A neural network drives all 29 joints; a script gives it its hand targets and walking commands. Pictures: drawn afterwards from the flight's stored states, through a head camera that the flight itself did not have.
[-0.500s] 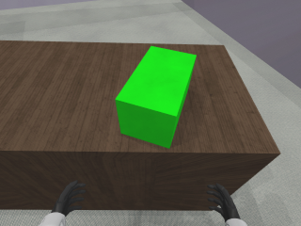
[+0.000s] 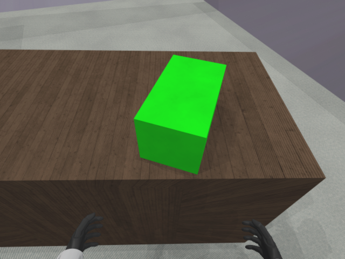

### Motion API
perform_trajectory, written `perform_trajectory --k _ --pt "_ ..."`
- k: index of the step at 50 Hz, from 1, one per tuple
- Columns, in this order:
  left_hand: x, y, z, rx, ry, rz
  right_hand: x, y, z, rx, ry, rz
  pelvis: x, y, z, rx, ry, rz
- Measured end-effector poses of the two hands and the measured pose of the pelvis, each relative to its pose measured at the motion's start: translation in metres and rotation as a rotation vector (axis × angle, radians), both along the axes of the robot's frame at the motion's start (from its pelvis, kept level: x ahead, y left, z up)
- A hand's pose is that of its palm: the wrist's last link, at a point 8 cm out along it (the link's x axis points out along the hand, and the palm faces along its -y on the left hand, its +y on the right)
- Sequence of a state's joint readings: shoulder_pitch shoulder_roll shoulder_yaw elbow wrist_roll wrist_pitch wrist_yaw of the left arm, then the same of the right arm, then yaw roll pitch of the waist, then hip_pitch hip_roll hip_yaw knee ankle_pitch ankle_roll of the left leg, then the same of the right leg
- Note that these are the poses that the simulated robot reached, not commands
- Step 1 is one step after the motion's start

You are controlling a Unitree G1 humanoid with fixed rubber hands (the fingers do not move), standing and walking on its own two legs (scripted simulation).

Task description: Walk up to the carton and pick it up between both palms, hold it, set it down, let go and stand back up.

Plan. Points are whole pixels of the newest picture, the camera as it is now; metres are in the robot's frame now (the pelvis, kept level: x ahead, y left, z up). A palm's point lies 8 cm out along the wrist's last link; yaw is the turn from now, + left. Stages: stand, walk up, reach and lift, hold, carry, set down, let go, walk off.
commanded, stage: let go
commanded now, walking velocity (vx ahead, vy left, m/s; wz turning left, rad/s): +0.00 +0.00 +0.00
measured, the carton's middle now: (184, 109) +0.50 -0.03 +0.05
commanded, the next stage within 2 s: stand in 0.30 s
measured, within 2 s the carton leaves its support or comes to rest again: neither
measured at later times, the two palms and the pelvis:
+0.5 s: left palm out of the picture +0.10 +0.25 -0.08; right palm out of the picture +0.10 -0.26 -0.10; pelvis -0.02 -0.01 +0.00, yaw +1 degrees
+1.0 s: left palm out of the picture +0.03 +0.26 -0.11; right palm out of the picture +0.02 -0.26 -0.12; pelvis -0.04 +0.00 -0.01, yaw +1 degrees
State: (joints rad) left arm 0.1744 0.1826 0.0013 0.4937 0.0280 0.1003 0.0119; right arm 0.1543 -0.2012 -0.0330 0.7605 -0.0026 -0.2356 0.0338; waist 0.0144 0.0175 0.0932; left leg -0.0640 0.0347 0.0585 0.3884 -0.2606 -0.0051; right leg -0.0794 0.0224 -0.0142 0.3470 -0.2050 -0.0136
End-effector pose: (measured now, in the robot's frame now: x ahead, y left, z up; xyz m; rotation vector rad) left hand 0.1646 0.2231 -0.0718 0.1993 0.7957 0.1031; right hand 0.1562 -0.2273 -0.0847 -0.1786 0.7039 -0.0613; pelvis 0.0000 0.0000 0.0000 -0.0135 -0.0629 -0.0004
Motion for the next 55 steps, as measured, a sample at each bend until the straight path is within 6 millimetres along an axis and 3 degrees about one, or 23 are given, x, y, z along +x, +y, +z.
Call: perform_trajectory --k 17,28,38,45,55 --pt "-0.019 -0.006 -0.001 -0.004 -0.001 0.016 -0.016 -0.010 0.003 -0.019 0.006 -0.001 -0.017 -0.006 -0.001 0.009 -0.009 0.002" --pt "-0.086 0.033 -0.012 0.079 0.070 0.068 -0.074 -0.037 -0.025 -0.057 0.217 -0.077 -0.021 -0.006 -0.006 0.011 0.027 0.014" --pt "-0.121 0.034 -0.024 0.070 0.142 0.074 -0.118 -0.037 -0.034 -0.062 0.310 -0.084 -0.035 -0.004 -0.007 0.015 0.025 0.017" --pt "-0.134 0.032 -0.030 0.059 0.157 0.073 -0.134 -0.034 -0.036 -0.063 0.334 -0.081 -0.040 -0.003 -0.008 0.017 0.024 0.020" --pt "-0.147 0.034 -0.036 0.052 0.185 0.077 -0.137 -0.030 -0.035 -0.069 0.336 -0.071 -0.042 -0.001 -0.009 0.016 0.027 0.024"
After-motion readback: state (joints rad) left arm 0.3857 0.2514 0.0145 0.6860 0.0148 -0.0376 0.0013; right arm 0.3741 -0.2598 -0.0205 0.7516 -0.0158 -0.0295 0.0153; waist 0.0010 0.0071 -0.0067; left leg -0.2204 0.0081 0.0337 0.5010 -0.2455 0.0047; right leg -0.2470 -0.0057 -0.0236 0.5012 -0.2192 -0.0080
